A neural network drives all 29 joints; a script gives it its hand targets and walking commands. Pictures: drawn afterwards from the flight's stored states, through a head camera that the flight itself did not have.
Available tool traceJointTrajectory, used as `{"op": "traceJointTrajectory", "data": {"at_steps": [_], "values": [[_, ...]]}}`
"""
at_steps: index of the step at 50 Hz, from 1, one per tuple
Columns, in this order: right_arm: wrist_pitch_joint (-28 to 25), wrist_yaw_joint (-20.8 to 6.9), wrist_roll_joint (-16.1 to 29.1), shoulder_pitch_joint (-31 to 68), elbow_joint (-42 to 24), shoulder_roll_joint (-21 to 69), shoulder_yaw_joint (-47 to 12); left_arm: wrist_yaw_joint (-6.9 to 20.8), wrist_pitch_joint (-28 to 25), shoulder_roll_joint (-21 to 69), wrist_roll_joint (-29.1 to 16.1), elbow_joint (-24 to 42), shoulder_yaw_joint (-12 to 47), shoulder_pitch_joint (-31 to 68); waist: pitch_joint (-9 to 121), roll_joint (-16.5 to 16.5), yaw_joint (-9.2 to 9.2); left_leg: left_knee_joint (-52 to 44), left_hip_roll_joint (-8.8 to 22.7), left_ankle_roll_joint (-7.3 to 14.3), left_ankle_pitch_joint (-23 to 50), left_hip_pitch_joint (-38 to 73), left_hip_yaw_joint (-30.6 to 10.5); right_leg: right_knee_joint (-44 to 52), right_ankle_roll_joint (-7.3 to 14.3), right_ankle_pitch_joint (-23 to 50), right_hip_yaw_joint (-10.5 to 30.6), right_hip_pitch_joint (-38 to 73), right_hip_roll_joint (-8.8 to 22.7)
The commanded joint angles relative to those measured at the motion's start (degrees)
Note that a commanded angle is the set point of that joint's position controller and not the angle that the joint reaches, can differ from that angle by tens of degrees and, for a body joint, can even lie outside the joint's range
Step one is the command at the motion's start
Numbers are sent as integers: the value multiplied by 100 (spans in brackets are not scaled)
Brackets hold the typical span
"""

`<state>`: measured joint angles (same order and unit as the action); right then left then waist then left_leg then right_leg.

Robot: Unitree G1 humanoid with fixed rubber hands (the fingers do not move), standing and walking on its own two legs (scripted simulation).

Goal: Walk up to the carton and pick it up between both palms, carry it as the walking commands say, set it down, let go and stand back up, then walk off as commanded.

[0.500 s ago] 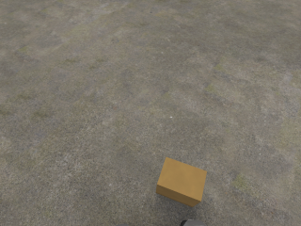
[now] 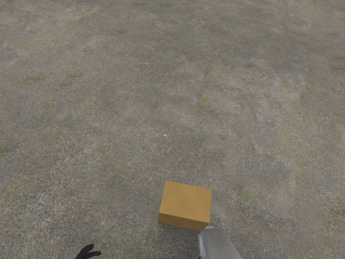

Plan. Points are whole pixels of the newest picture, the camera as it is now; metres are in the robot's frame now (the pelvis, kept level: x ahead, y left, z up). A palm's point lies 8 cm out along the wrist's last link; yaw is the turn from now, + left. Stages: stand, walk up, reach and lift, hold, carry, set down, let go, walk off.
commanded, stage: walk up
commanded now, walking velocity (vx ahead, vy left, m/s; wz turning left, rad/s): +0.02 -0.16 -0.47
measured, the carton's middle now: (183, 207) +0.40 -0.11 -0.66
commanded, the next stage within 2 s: none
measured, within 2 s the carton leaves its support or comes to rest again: neither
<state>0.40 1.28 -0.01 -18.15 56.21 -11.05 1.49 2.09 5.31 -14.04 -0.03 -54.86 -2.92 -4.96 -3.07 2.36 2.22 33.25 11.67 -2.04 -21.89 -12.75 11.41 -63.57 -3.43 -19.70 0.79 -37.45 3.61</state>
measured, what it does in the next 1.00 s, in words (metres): steps on the spot, turning right: right foot, then left foot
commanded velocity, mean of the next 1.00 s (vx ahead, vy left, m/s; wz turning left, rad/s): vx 0.03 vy -0.02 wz -0.27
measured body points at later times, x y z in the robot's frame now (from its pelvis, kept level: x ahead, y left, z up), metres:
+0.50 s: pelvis +0.02 -0.03 +0.00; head +0.07 -0.05 +0.44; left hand +0.07 +0.23 -0.15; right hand +0.06 -0.30 -0.15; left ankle +0.04 +0.05 -0.73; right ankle +0.02 -0.20 -0.74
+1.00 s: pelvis +0.00 -0.04 +0.01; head +0.04 -0.01 +0.45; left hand +0.13 +0.18 -0.16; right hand -0.05 -0.30 -0.12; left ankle +0.05 +0.05 -0.74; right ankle -0.11 -0.19 -0.67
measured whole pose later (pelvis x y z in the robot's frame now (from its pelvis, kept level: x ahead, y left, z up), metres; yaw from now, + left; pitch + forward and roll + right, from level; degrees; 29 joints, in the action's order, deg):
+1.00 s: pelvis +0.00 -0.04 +0.01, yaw -15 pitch +2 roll -3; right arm 0.6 0.9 0.0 -18.3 52.3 -13.2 1.7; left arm 0.8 5.0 -14.0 0.0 -54.2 -2.4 -12.4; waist -2.0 1.6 2.2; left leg 29.2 6.7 2.5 -13.4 -17.5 11.0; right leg -52.2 -3.1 -20.4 3.0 -19.9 1.0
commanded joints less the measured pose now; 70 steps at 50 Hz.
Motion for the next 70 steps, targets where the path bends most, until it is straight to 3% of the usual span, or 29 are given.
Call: {"op": "traceJointTrajectory", "data": {"at_steps": [1,3,5,6,7,8,10,16,23,24,26,27,30,35,41,50,52,53,55,56,57,59,61,63,64,65,67,69,70], "values": [[5,54,-181,452,-481,-1525,377,-3,-158,-395,26,592,-17,-446,834,-2032,-443,-674,1181,736,3641,1149,-153,1331,-80,-23,-798,822,141],[88,-51,-120,756,-527,-1465,326,-129,-291,-354,-43,259,53,-1202,794,-1966,-662,-139,831,587,3336,1083,105,2219,9,234,-1096,1279,-171],[151,-77,-158,689,-578,-1549,404,-200,-489,-912,42,-52,-79,-1972,1086,-472,-1094,2046,124,186,1477,237,376,4007,180,1632,-333,2759,-92],[172,-95,-211,720,-821,-960,226,-273,-549,-1422,154,-184,-229,-2316,815,1334,-1054,3076,-458,-116,-1966,-1742,-96,3810,481,4491,1569,3609,1102],[178,-80,-64,543,-984,-765,158,-274,-586,-1726,121,-146,-263,-2171,501,1655,-753,3641,-846,-195,-2162,-2398,-706,4065,1018,6558,3102,3280,1865],[342,-36,-83,515,-997,-722,221,-315,-611,-1664,108,-46,-263,-2352,155,997,-785,3700,-791,-155,-1660,-2118,-1040,4886,1061,4070,3323,2347,2124],[372,-87,-119,812,-1099,-810,221,-437,-525,-1390,162,280,-193,-1721,-166,429,-634,3508,-738,-296,-970,-2174,-1409,4679,977,2719,3294,2414,1770],[349,-144,-107,834,-1036,-880,276,-522,-480,-988,99,620,-196,-1316,155,1056,-469,2424,-948,-135,-312,-1580,-1353,4812,973,1550,2701,2377,1232],[99,-89,36,329,-748,-623,124,-388,-408,-921,55,690,-219,-1002,657,1628,-130,-946,-1256,-150,231,660,-820,4062,869,2943,1946,2089,735],[-1,-30,58,45,-625,-694,150,-384,-422,-839,22,583,-208,-1068,986,1330,-14,-1445,-1077,-145,1013,1488,-668,3631,685,2633,1620,1721,373],[-115,87,-110,-451,-337,-1469,386,-376,-406,-162,53,622,-72,-1144,1404,-1059,118,-1777,1526,453,2827,2736,-2602,1010,225,-904,338,-112,-633],[-71,155,-120,-338,-386,-1534,449,-357,-253,-370,122,663,-236,-1060,1100,-480,12,-1899,2125,631,2585,1744,-2843,153,18,-1194,666,-47,-270],[-51,176,-44,0,-507,-1400,373,-128,-131,-550,174,638,-258,-754,450,-624,-80,-1839,1489,836,2234,1062,-2174,-611,-17,-524,563,-173,29],[-210,112,-42,-500,-335,-1022,236,-104,-58,-306,151,182,-222,-1389,1086,-1292,-100,-1349,783,-140,4909,1391,-998,-761,-61,242,141,352,-263],[-95,68,-89,-354,-405,-1118,297,-153,-16,-354,68,290,-116,-1101,488,-1891,-56,-2087,641,458,1372,755,-1030,275,-109,336,43,796,-234],[-13,-98,-180,-304,-378,-1314,318,-97,-420,-302,91,615,92,-978,664,-1684,-83,-2100,802,852,-1215,560,-1365,2443,55,-779,-552,1809,-126],[35,-45,-97,-19,-312,-1189,247,-285,-596,-52,55,295,128,-1504,751,-944,-414,-978,455,777,2256,859,-851,4380,-49,148,-694,2690,-369],[6,-99,-136,-142,-196,-1141,236,-300,-689,-126,64,75,159,-1936,1100,-929,-568,-477,169,614,1663,658,-633,4832,47,627,-556,3269,-96],[26,-113,-57,-210,-448,-502,142,-362,-734,-854,152,-7,-42,-1705,518,1496,-341,659,-754,115,-632,-1371,-561,4213,576,5017,1533,3849,1221],[55,-164,-20,99,-724,-639,201,-342,-749,-845,119,-48,-47,-2056,467,1269,-456,1003,-867,160,-988,-1486,-897,4624,916,3258,1970,3748,1364],[147,-110,-51,67,-618,-660,210,-390,-689,-772,121,44,3,-1411,-314,844,-94,1064,-836,71,-796,-1217,-1086,4563,764,4043,1491,2583,1146],[215,-121,-34,272,-498,-627,229,-420,-706,-697,200,71,1,-1391,-193,614,-294,1396,-1039,57,-1017,-1267,-839,4560,1028,4555,1512,3015,1205],[268,-265,-149,429,-631,-874,238,-431,-710,-988,194,15,-21,-1901,-343,630,-543,1937,-1019,-27,-136,-1897,-1083,5012,541,1819,2116,3400,1306],[209,-176,-19,199,-673,-658,93,-533,-743,-382,63,207,117,-1265,-480,1253,-176,1081,-983,72,-296,-1158,-1248,4318,802,5754,1093,3356,852],[232,-107,-9,32,-430,-479,127,-520,-750,-286,88,114,80,-1475,-251,1313,-239,971,-1008,141,-626,-867,-1047,4385,895,5486,792,3360,846],[140,-146,-11,306,-659,-552,156,-522,-748,-462,160,163,7,-1814,-100,1385,-433,914,-1194,67,-519,-832,-803,4677,1101,3552,1215,3252,817],[175,-133,-74,701,-787,-719,189,-554,-714,-779,195,76,-68,-2264,-364,680,-692,1193,-995,25,-733,-1775,-1173,4657,1280,3003,2254,3845,1520],[54,-66,-27,479,-498,-558,94,-565,-761,-400,103,120,-8,-1985,-317,713,-490,598,-1032,89,-621,-1415,-1157,4326,1227,4857,1629,3820,1115],[-12,-166,-40,384,-631,-520,152,-508,-767,-440,169,75,-40,-2154,94,1241,-472,717,-1020,115,-522,-1111,-913,4676,1325,3206,1498,3652,1205]]}}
